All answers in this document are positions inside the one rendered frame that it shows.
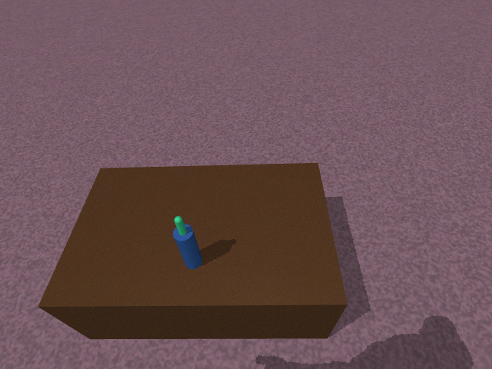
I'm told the bottle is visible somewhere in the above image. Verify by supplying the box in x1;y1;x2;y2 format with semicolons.
173;216;202;269

